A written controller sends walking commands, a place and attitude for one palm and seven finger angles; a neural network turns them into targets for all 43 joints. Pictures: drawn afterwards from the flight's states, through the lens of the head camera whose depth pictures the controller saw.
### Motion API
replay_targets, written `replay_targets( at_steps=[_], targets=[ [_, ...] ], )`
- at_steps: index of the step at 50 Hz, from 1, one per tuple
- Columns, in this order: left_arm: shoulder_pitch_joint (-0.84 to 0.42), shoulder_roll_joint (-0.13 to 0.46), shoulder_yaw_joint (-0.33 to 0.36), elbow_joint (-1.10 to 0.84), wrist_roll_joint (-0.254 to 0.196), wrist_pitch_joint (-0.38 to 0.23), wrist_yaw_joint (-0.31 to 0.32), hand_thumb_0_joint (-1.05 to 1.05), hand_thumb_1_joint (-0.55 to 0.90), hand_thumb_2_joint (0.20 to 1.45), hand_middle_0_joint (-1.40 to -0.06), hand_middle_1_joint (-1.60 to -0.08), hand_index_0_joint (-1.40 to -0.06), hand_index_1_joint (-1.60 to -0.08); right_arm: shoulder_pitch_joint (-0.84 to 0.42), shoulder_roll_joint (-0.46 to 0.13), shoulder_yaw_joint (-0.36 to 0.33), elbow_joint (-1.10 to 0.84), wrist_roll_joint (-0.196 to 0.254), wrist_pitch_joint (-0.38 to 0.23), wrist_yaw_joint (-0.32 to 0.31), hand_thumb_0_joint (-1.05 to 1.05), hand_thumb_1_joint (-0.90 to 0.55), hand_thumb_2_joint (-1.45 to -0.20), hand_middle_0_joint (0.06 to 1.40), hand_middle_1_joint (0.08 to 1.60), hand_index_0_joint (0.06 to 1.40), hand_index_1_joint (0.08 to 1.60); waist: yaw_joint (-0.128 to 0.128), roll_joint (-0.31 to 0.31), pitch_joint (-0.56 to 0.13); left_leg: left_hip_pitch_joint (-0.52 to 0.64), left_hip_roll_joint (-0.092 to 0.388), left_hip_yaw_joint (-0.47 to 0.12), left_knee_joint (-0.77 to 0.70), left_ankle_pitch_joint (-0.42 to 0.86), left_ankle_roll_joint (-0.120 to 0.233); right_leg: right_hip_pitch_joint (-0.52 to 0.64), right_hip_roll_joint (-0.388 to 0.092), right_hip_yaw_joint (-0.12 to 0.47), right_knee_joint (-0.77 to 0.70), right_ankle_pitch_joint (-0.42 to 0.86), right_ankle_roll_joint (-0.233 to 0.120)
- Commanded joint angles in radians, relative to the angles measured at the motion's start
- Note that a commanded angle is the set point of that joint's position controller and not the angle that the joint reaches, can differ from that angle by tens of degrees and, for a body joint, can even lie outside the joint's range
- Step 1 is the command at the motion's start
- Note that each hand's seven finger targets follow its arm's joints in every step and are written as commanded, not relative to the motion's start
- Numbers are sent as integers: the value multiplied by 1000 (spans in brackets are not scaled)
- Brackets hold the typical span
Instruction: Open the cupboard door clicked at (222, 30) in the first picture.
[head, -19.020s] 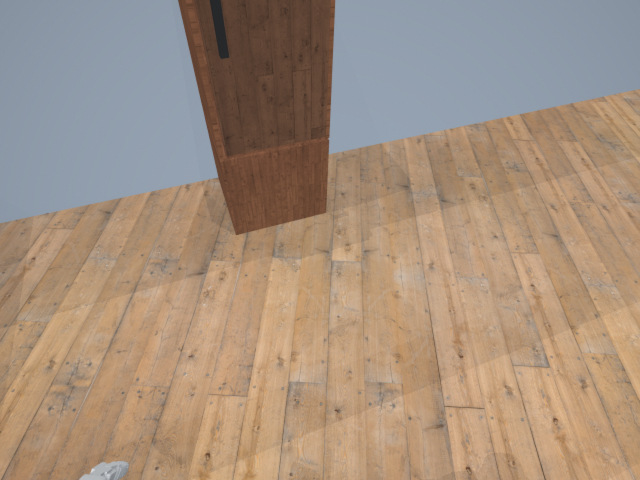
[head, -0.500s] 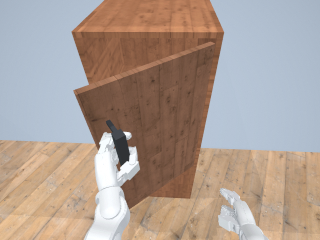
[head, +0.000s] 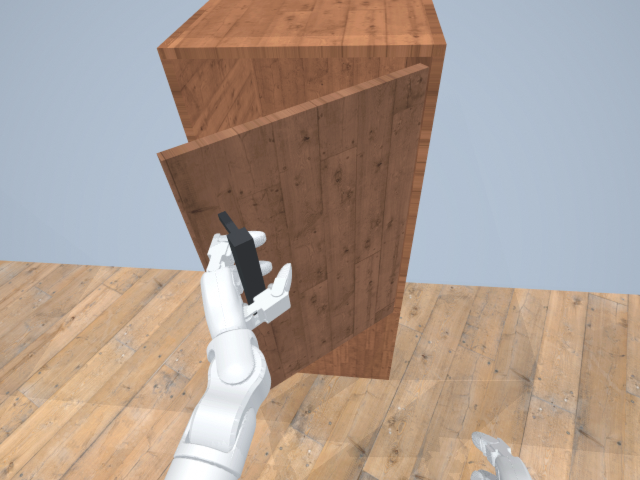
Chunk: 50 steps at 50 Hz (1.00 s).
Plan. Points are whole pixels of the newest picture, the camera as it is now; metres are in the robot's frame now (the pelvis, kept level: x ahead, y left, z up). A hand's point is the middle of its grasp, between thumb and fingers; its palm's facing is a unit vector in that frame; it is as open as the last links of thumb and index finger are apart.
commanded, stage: open thumb and fingers to let go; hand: left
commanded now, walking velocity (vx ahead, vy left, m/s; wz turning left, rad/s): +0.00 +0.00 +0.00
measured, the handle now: (243, 265) +0.36 +0.12 +0.10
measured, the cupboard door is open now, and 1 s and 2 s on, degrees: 39 42 42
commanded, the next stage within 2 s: slide the hand sideways off the handle in 0.54 s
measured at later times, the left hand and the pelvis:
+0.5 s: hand (271, 282) +0.33 +0.08 +0.11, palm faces +0.30 -0.95 +0.01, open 14.4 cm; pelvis -0.01 +0.04 +0.00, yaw -1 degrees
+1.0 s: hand (267, 309) +0.29 +0.08 +0.10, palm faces -0.14 -0.99 +0.00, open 16.1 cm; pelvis -0.01 +0.04 +0.00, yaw -2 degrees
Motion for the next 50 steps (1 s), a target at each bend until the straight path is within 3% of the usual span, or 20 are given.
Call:
replay_targets(
  at_steps=[1, 6, 8, 15, 21, 26, 30, 32, 33, 34, 35, 37, 38, 39, 40, 42, 43, 44, 46, 50],
  targets=[
    [-388, -25, -19, -166, 26, -89, 15, 0, -150, 450, -325, -1237, -325, -1237, -176, -63, -16, -161, 1, -76, -8, 0, -900, -900, 200, 300, 200, 300, -5, -153, -149, 45, -52, 17, -32, 67, 54, 14, -73, 152, -219, 78, 67],
    [-417, -31, -10, -110, 38, -99, 37, 0, -500, 300, -300, -1200, -300, -1200, -165, -63, -21, -154, 0, -81, -2, 0, -900, -900, 200, 300, 200, 300, 7, -137, -176, 51, -51, 22, -49, 79, 54, 20, -61, 129, -204, 77, 56],
    [-416, -54, -30, -102, 45, -98, 44, 0, -500, 300, -300, -1200, -300, -1200, -157, -64, -22, -157, -1, -81, 4, 0, -900, -900, 200, 300, 200, 300, 5, -132, -190, 58, -47, 23, -51, 99, 54, 20, -51, 107, -181, 116, 51],
    [-468, -53, -21, -75, 61, -83, 79, 0, -500, 300, -242, -850, -242, -850, -161, -66, -21, -161, -4, -63, 8, 0, -900, -900, 200, 300, 200, 300, -1, -155, -167, 54, -39, 18, -63, 80, 53, -4, -37, 85, -173, 71, 47],
    [-469, -107, -73, -95, 88, -67, 104, 0, -500, 300, -192, -550, -192, -550, -163, -59, -23, -165, -3, -45, 23, 0, -900, -900, 200, 300, 200, 300, 1, -93, -195, 67, -26, 10, -60, 128, 43, -10, -21, 52, -113, 131, 29],
    [-467, -146, -105, -105, 85, -43, 117, 0, -500, 300, -150, -300, -150, -300, -168, -59, -24, -166, -1, -35, 33, 0, -900, -900, 200, 300, 200, 300, -4, -120, -204, 66, -17, -5, -57, 139, 38, -22, -12, 34, -86, 139, 27],
    [-483, -179, -141, -111, 97, -27, 127, 0, -500, 300, -150, -300, -150, -300, -176, -55, -23, -164, 1, -28, 40, 0, -900, -900, 200, 300, 200, 300, -4, -87, -206, 63, -15, -16, -54, 133, 31, -40, -10, 28, -64, 131, 20],
    [-469, -191, -153, -125, 99, -22, 128, 0, -500, 300, -150, -300, -150, -300, -172, -54, -26, -166, 0, -28, 45, 0, -900, -900, 200, 300, 200, 300, -3, -104, -230, 70, -12, -19, -46, 157, 30, -37, -7, 24, -55, 148, 19],
    [-419, -118, -351, -125, 183, -62, -87, 0, -500, 300, -150, -300, -150, -300, -77, -84, -29, -143, 3, -14, 50, 0, -900, -900, 200, 300, 200, 300, -81, -165, -191, 101, -7, -18, -40, 204, 48, -71, -15, 63, -50, 223, 24],
    [-449, -51, -281, -186, 140, -107, -205, 0, -500, 300, -150, -300, -150, -300, -64, -88, -39, -182, 16, -13, 41, 0, -900, -900, 200, 300, 200, 300, -52, -109, -269, 121, -10, -15, -30, 246, 51, -41, -18, 62, -37, 270, 17],
    [-467, -31, -290, -229, 118, -143, -290, 0, -500, 300, -150, -300, -150, -300, -69, -83, -31, -200, 21, -25, 33, 0, -900, -900, 200, 300, 200, 300, -49, -67, -305, 151, -18, -11, -21, 256, 55, -27, -20, 64, -29, 297, 18],
    [-465, 11, -279, -203, 52, -171, -440, 0, -500, 300, -150, -300, -150, -300, -73, -88, -15, -214, 40, -50, 16, 0, -900, -900, 200, 300, 200, 300, -64, -69, -254, 146, -20, -26, -28, 199, 56, -50, -17, 54, -38, 251, 19],
    [-460, 0, -257, -195, -4, -167, -483, 0, -500, 300, -150, -300, -150, -300, -91, -85, -6, -234, 52, -64, 9, 0, -900, -900, 200, 300, 200, 300, -54, -59, -222, 130, -23, -29, -39, 145, 56, -58, -11, 49, -51, 201, 21],
    [-456, -11, -236, -187, -53, -155, -498, 0, -500, 300, -150, -300, -150, -300, -106, -85, 3, -240, 62, -80, 4, 0, -900, -900, 200, 300, 200, 300, -51, -24, -187, 121, -23, -37, -55, 97, 52, -67, -9, 45, -62, 154, 21],
    [-431, -15, -202, -160, -90, -139, -496, 0, -500, 300, -150, -300, -150, -300, -115, -84, 9, -239, 67, -93, 0, 0, -900, -900, 200, 300, 200, 300, -44, -55, -149, 99, -20, -46, -71, 50, 46, -75, -4, 31, -69, 113, 26],
    [-392, 14, -128, -175, -128, -118, -467, 0, -500, 300, -150, -300, -150, -300, -123, -89, 11, -240, 66, -115, -1, 0, -900, -900, 200, 300, 200, 300, -18, -111, -161, 82, -24, -43, -87, 16, 44, -52, -3, 31, -86, 83, 32],
    [-355, 39, -95, -181, -127, -112, -449, 0, -500, 300, -150, -300, -150, -300, -121, -91, 9, -242, 65, -121, 3, 0, -900, -900, 200, 300, 200, 300, -6, -137, -172, 77, -24, -40, -93, 18, 44, -38, -2, 32, -88, 78, 33],
    [-312, 49, -86, -190, -118, -108, -437, 0, -500, 300, -150, -300, -150, -300, -126, -92, 9, -246, 64, -125, 9, 0, -900, -900, 200, 300, 200, 300, 9, -109, -171, 75, -25, -31, -97, 26, 43, -27, -3, 35, -88, 78, 32],
    [-304, 81, -63, -221, -94, -111, -411, 0, -500, 300, -150, -300, -150, -300, -116, -92, 9, -246, 59, -130, 17, 0, -900, -900, 200, 300, 200, 300, 9, -131, -165, 70, -24, -26, -98, 42, 44, -18, -7, 40, -90, 90, 33],
    [-179, 106, -47, -281, -73, -122, -412, 0, -500, 300, -150, -300, -150, -300, -117, -89, 7, -266, 55, -134, 31, 0, -900, -900, 200, 300, 200, 300, 26, -105, -151, 71, -22, -1, -100, 75, 46, 9, -10, 51, -101, 122, 32]
  ],
)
